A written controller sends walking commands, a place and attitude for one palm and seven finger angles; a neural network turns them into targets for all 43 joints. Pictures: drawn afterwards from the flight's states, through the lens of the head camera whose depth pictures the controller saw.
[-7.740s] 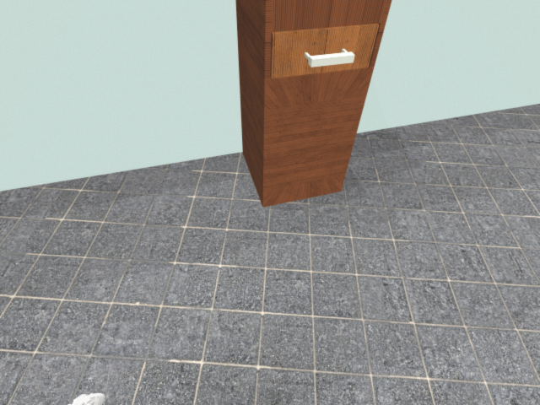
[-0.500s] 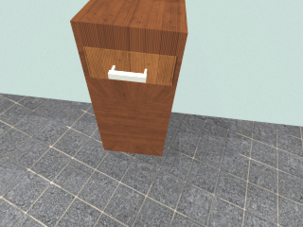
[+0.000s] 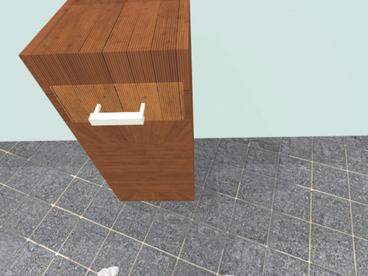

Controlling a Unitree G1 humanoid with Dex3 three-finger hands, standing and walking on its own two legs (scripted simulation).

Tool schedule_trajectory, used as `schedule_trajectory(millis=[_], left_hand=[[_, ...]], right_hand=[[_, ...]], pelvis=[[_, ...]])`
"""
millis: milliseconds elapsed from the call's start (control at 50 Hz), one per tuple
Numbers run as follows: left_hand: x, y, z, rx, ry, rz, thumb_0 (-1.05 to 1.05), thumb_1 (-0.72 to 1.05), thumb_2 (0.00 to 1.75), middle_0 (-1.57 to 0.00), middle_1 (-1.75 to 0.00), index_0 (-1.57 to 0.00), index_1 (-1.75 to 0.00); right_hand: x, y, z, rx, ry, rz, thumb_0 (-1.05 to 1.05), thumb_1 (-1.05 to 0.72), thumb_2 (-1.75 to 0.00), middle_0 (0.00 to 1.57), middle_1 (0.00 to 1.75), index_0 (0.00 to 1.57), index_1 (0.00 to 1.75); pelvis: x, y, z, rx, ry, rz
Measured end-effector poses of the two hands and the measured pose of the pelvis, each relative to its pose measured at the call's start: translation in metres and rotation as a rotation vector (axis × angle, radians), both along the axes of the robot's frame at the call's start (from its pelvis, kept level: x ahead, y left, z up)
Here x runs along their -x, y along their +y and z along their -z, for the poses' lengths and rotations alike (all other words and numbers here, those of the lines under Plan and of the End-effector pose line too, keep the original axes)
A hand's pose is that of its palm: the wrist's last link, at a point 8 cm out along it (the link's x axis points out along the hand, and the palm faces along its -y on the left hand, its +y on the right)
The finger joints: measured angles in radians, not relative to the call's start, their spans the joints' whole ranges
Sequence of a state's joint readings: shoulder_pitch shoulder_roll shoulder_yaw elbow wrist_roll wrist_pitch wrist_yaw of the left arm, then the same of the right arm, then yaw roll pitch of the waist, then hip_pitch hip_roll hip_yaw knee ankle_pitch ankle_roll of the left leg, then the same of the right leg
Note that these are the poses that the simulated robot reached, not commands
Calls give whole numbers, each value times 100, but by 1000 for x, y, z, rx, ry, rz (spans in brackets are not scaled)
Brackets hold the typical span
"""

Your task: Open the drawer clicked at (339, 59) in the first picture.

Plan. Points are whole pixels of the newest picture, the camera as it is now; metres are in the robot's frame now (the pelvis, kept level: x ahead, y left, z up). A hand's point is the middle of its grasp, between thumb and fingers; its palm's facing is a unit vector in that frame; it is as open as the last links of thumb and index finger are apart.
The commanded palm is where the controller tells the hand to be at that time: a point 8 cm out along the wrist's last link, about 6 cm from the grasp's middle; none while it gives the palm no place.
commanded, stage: come to a stop and stand still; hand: left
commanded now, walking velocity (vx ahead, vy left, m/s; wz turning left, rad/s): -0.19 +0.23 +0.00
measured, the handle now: (118, 112) +0.56 +0.21 +0.00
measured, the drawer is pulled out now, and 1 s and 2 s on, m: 0.00 0.00 0.00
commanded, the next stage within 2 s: look again from close up in 1.28 s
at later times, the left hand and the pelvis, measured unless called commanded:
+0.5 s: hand out of the picture -0.02 +0.25 -0.17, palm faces +0.09 -0.98 -0.19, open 7.4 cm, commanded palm none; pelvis -0.03 +0.05 +0.01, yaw +1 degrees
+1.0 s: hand out of the picture +0.02 +0.20 -0.16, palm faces +0.05 -0.97 -0.24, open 7.3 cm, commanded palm none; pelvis -0.03 +0.02 +0.01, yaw +0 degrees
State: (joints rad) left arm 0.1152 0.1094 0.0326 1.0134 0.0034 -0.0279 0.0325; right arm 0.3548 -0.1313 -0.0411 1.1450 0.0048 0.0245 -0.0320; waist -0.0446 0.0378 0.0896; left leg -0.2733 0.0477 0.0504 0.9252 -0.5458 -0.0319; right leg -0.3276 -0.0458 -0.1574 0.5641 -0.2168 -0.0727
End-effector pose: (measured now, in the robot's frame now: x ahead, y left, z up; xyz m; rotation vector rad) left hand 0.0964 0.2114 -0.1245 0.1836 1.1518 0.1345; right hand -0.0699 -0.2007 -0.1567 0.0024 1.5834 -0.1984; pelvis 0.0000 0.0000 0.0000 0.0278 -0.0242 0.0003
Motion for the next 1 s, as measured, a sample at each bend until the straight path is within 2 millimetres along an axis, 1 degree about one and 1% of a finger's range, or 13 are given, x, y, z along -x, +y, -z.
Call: schedule_trajectory(millis=[80, 200, 260, 320, 380, 440, 480, 540, 600, 660, 780, 880, 1000], left_hand=[[5, 8, -7, -27, 7, -29, -2, 93, 90, -20, -30, -20, -30], [36, 34, -9, -58, 50, -60, -1, 92, 90, -20, -30, -20, -30], [56, 51, -6, -61, 72, -74, 0, 91, 90, -20, -30, -20, -30], [76, 69, 2, -51, 96, -88, 0, 91, 90, -20, -30, -20, -30], [95, 83, 15, -24, 130, -105, 1, 91, 90, -20, -30, -20, -30], [112, 87, 15, 9, 176, -117, 1, 91, 90, -20, -30, -20, -30], [123, 85, 13, 29, 199, -126, 1, 91, 90, -20, -30, -20, -30], [136, 79, 13, 48, 249, -123, 1, 91, 90, -20, -30, -19, -30], [143, 70, 13, 56, 307, -106, 1, 91, 90, -19, -30, -19, -30], [138, 57, 14, 51, 331, -84, 1, 91, 90, -20, -30, -19, -30], [113, 34, 11, 14, 274, -56, 1, 91, 90, -20, -30, -20, -30], [99, 33, 8, -14, 220, -65, 2, 94, 90, -20, -30, -20, -30], [88, 34, 6, -20, 157, -71, 2, 93, 90, -20, -30, -20, -30]], right_hand=[[-39, -16, -1, 20, -63, -52, 0, -91, -90, 19, 30, 20, 29], [-97, -30, -9, 72, -229, -117, 0, -91, -90, 19, 30, 20, 29], [-116, -28, -18, 98, -306, -148, 0, -91, -90, 19, 30, 19, 29], [-124, -18, -27, 125, -365, -171, 0, -91, -90, 19, 30, 19, 29], [-114, -3, -32, 150, -387, -182, 0, -91, -90, 19, 30, 19, 29], [-94, 14, -39, 139, -335, -186, 0, -91, -90, 19, 30, 20, 29], [-81, 22, -40, 134, -289, -183, 0, -91, -90, 19, 30, 20, 29], [-66, 26, -40, 129, -236, -164, 0, -92, -90, 20, 30, 20, 30], [-51, 27, -36, 119, -196, -131, 0, -92, -90, 20, 30, 20, 30], [-37, 23, -28, 102, -153, -92, 0, -91, -90, 20, 30, 20, 30], [-17, 10, -12, 59, -82, -49, 0, -91, -90, 20, 30, 20, 30], [-18, 5, -9, 47, -83, -60, 0, -91, -90, 19, 30, 20, 29], [-27, 3, -7, 45, -123, -82, 0, -91, -90, 19, 30, 20, 29]], pelvis=[[4, -1, -4, -9, 14, -5], [17, 9, -6, -16, 19, -3], [24, 18, -6, -12, 19, 2], [29, 29, -4, 4, 21, 9], [33, 42, 0, 32, 21, 5], [31, 47, -8, 39, 18, -11], [28, 50, -13, 43, 23, -15], [24, 51, -15, 37, 32, -6], [21, 48, -15, 28, 35, 4], [19, 40, -11, 17, 34, 14], [17, 24, -6, 24, 25, 13], [18, 16, -6, 21, 16, 10], [25, 15, -6, 21, 6, 7]])
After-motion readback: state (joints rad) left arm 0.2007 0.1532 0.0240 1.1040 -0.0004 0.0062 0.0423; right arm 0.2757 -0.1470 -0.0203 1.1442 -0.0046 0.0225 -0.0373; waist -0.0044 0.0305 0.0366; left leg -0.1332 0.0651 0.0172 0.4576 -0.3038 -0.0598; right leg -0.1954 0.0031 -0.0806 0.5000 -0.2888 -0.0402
